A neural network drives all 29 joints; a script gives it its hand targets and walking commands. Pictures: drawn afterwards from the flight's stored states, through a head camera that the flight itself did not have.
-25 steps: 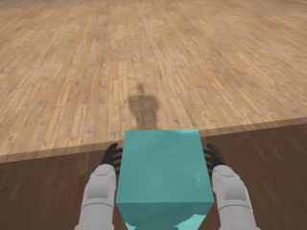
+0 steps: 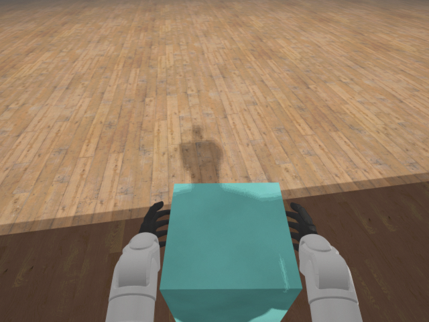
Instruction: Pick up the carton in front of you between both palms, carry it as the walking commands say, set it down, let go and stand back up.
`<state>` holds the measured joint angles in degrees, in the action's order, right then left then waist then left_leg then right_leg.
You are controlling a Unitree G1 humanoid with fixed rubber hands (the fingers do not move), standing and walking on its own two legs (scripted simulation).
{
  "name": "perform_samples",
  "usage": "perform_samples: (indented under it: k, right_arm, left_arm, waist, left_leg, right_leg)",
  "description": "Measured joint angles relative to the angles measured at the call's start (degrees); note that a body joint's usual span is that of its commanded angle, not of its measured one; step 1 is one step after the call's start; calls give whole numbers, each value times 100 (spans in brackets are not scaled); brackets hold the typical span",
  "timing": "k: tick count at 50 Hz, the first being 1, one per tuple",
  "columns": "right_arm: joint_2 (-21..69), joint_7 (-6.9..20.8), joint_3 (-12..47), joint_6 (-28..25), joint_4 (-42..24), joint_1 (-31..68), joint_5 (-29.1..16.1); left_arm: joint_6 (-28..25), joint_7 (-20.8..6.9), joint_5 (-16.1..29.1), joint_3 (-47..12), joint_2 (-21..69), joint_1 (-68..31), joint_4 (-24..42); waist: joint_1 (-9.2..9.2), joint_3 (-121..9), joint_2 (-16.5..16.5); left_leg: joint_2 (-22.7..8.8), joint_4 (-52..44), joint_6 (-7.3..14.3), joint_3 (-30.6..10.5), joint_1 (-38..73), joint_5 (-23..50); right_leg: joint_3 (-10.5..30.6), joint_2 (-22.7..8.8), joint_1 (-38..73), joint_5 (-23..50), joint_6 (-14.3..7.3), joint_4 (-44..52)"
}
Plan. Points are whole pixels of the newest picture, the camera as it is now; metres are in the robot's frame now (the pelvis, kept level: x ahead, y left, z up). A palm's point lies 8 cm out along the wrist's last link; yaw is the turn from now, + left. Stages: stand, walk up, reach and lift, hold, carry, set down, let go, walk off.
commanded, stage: hold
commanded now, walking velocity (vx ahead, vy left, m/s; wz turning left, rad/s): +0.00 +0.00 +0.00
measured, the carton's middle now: (227, 258) +0.28 +0.00 -0.03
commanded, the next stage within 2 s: carry in 0.98 s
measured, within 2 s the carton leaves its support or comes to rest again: neither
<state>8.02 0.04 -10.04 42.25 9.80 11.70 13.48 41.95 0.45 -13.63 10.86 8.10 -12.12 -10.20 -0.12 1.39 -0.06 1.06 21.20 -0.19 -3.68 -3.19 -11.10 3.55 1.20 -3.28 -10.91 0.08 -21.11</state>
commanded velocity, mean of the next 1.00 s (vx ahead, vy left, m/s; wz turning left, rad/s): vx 0.03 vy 0.00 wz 0.00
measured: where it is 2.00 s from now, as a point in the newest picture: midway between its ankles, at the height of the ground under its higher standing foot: (226, 320)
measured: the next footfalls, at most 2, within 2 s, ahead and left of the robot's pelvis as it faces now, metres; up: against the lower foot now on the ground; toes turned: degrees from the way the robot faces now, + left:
left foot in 1.46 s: +0.19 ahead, +0.09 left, +0.00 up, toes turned +9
right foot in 1.84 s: +0.51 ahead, -0.12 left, +0.00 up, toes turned -11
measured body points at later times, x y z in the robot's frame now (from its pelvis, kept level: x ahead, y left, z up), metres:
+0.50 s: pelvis -0.01 +0.00 +0.00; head -0.05 +0.00 +0.45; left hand +0.29 +0.15 +0.04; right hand +0.29 -0.15 +0.04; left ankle +0.01 +0.12 -0.75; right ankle +0.02 -0.12 -0.75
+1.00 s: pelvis +0.00 +0.00 +0.00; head -0.04 +0.00 +0.45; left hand +0.29 +0.15 +0.04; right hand +0.29 -0.15 +0.03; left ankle +0.01 +0.12 -0.75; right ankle +0.02 -0.12 -0.75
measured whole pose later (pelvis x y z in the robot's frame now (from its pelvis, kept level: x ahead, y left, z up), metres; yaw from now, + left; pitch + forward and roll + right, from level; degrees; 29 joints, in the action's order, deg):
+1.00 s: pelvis +0.00 +0.00 +0.00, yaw +0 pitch -6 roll +0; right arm 8.0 0.3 -10.1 44.5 9.5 11.9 14.0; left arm 44.2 0.2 -14.1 10.8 8.1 -12.4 -9.9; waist -0.1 0.6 -0.1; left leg 1.2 23.5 -0.2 -3.6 -5.1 -12.0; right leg 3.7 1.2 -5.3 -11.9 0.2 -23.4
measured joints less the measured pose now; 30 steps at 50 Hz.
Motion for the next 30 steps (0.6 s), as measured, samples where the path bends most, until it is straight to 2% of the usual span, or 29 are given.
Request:
perform_samples:
  k: [7, 19, 30]
  right_arm:
    - [30, 28, -127, 160, 182, 164, 70]
    - [87, 61, -337, 91, 320, 421, 121]
    - [61, 75, -233, 118, 229, 308, 133]
  left_arm:
    - [157, -29, -90, 121, 30, -162, -181]
    - [87, -52, -133, 336, 88, -413, -311]
    - [120, -59, -133, 233, 63, -307, -222]
  waist:
    - [8, 86, 1]
    - [-2, 159, 6]
    - [-4, 128, 6]
  left_leg:
    - [8, 75, 5, 2, 49, 4]
    - [19, 258, 5, 1, -100, -28]
    - [21, 149, 9, 7, -19, -22]
  right_leg:
    - [1, -2, 43, -5, -1, -90]
    - [0, 0, -103, -34, 5, -267]
    - [12, -8, -32, -35, 8, -173]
